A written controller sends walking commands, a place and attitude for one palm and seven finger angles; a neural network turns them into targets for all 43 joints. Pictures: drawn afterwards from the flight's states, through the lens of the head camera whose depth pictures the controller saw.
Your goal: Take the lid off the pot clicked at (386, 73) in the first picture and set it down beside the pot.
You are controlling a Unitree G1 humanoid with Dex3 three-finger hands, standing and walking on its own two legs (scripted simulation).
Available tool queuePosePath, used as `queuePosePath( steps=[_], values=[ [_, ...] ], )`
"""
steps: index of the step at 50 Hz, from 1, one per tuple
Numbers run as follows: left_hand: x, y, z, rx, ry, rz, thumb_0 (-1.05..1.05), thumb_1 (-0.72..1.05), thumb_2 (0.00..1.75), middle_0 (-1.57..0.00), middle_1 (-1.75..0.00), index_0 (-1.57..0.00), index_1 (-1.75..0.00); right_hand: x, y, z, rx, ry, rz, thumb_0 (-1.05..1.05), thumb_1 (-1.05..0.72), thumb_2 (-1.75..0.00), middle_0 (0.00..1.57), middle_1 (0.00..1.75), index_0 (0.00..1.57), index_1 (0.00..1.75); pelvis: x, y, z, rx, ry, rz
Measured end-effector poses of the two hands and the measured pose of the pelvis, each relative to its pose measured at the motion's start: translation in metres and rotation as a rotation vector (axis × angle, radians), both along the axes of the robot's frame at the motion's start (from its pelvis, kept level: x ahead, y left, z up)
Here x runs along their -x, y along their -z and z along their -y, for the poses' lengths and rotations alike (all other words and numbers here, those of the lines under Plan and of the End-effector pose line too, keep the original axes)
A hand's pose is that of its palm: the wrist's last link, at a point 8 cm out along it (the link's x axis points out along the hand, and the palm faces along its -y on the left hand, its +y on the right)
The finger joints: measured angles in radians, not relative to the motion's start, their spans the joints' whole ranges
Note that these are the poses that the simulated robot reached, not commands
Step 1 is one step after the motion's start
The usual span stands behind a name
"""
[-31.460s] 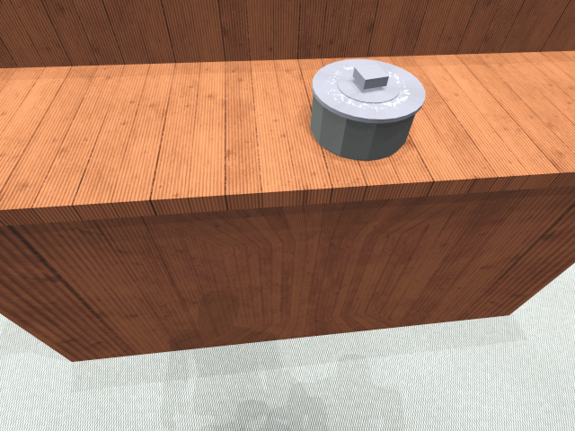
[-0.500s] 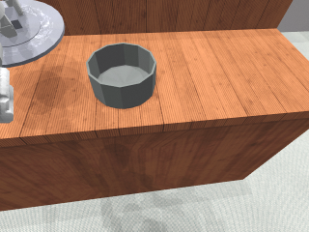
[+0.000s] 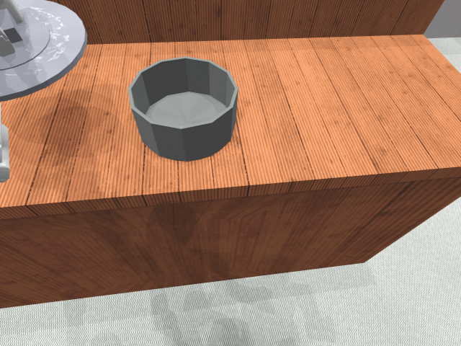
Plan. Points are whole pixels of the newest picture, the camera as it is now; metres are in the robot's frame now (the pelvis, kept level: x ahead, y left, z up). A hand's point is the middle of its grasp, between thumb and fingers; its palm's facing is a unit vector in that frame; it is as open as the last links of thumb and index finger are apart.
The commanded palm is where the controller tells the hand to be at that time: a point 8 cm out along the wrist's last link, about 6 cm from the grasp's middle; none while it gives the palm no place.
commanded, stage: lower the lid onto the table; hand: left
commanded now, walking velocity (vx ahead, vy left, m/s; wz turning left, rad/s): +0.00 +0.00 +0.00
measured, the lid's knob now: out of the picture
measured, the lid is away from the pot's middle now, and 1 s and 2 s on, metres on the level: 0.23 0.23 0.24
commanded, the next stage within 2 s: none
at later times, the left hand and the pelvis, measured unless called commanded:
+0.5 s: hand (9, 36) +0.50 +0.26 +0.25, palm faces -0.29 -0.27 -0.92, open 8.6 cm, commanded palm +0.55 +0.25 +0.32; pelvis +0.00 +0.00 +0.00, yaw +0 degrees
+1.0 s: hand (17, 63) +0.50 +0.27 +0.21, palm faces -0.36 -0.27 -0.89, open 8.5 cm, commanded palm +0.56 +0.26 +0.29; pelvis +0.00 +0.00 -0.01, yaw -1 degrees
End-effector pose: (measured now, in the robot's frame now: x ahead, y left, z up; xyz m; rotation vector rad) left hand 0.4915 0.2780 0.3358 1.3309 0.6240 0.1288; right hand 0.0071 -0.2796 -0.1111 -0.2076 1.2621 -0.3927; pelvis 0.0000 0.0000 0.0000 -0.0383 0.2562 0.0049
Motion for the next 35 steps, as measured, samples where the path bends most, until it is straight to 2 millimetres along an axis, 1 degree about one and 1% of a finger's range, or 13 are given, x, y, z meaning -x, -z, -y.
queuePosePath(
  steps=[6,12,20,27,35],
  values=[
    [-0.005,0.001,0.002,0.010,-0.012,0.005,0.03,0.14,0.74,-0.58,-1.06,-0.57,-1.04,0.011,0.000,-0.003,0.001,0.009,-0.018,0.01,-0.90,-0.90,0.20,0.30,0.20,0.30,0.000,0.001,-0.002,0.002,0.000,-0.011],
    [-0.007,0.011,0.003,0.002,-0.026,-0.016,0.03,0.14,0.74,-0.58,-1.06,-0.57,-1.04,0.028,0.001,-0.005,-0.004,0.024,-0.062,0.00,-0.90,-0.90,0.20,0.30,0.20,0.30,0.001,0.001,-0.002,0.004,0.002,-0.019],
    [-0.008,0.015,0.011,0.001,-0.001,-0.013,0.03,0.14,0.74,-0.58,-1.06,-0.57,-1.04,0.044,0.000,-0.004,0.000,0.035,-0.086,0.01,-0.90,-0.90,0.20,0.30,0.20,0.30,0.003,0.002,0.000,0.003,0.002,-0.022],
    [-0.007,0.028,0.014,0.022,-0.003,-0.046,0.03,0.14,0.74,-0.58,-1.06,-0.57,-1.04,0.049,-0.001,0.001,0.007,0.050,-0.082,0.01,-0.90,-0.90,0.20,0.30,0.20,0.30,0.005,0.003,0.003,0.004,0.009,-0.017],
    [-0.008,0.045,0.011,0.027,0.008,-0.076,0.03,0.14,0.74,-0.58,-1.06,-0.57,-1.03,0.047,-0.002,0.006,0.023,0.054,-0.070,0.01,-0.90,-0.90,0.20,0.30,0.20,0.30,0.004,0.003,0.005,0.004,0.017,-0.015]
  ],
)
